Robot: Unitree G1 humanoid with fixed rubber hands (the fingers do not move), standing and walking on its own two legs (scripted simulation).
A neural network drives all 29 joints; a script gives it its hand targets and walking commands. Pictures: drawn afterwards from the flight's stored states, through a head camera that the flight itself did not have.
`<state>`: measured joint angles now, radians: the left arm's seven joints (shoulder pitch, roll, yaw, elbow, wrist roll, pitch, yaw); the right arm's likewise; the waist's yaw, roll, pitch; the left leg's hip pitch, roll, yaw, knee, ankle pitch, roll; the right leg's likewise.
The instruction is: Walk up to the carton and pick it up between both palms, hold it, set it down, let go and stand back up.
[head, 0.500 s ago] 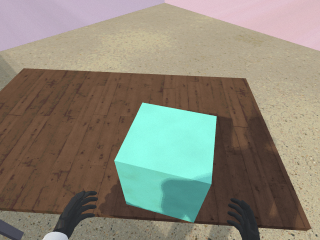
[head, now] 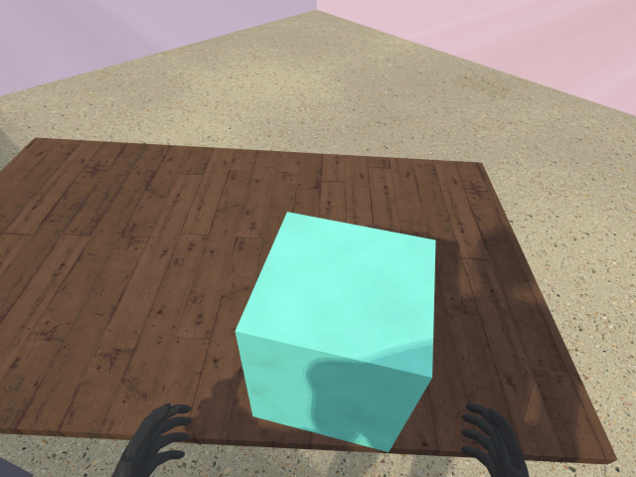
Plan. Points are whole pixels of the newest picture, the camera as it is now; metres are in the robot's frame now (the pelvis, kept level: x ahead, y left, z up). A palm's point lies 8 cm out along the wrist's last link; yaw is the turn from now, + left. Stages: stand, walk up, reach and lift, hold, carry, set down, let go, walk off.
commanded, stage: set down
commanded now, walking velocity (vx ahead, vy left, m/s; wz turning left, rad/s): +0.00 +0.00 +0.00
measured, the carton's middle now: (338, 333) +0.33 +0.00 -0.02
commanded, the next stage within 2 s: let go in 1.52 s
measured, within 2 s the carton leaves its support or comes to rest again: neither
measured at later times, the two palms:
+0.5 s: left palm out of the picture +0.14 +0.21 -0.07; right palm out of the picture +0.13 -0.22 -0.06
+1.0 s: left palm out of the picture +0.14 +0.22 -0.08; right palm out of the picture +0.14 -0.23 -0.07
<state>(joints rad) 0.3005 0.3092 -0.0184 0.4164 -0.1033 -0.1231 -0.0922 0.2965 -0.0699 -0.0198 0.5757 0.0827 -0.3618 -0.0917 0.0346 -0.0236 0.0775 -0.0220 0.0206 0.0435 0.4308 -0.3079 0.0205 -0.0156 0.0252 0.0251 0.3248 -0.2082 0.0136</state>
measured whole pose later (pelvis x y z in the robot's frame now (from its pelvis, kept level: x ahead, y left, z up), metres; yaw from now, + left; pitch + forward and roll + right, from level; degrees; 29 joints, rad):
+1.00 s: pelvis -0.01 -0.02 +0.00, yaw +1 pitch -5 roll -1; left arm 0.20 0.23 0.00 0.50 -0.04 0.07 0.00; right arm 0.22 -0.14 -0.03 0.66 0.00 -0.20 0.00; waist 0.02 -0.02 0.08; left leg -0.06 0.02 0.04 0.41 -0.26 0.00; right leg -0.08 0.02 0.01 0.37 -0.21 0.00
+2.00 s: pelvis -0.02 -0.02 +0.00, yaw +0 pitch -3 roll +0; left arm 0.19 0.22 0.01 0.53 0.01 0.13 0.04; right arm 0.19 -0.18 -0.04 0.72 -0.02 -0.20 0.05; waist 0.02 -0.02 0.06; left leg -0.11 0.02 0.05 0.43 -0.26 0.00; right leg -0.14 0.02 0.00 0.41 -0.22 -0.01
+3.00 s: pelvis -0.02 -0.01 +0.00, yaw +2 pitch -2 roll +0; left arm 0.16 0.35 0.00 1.04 0.01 -0.01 0.00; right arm 0.15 -0.34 0.00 1.07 -0.01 -0.02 0.00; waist 0.00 0.00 0.03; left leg -0.11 -0.01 0.03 0.37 -0.22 0.02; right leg -0.14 -0.02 -0.01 0.38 -0.20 0.01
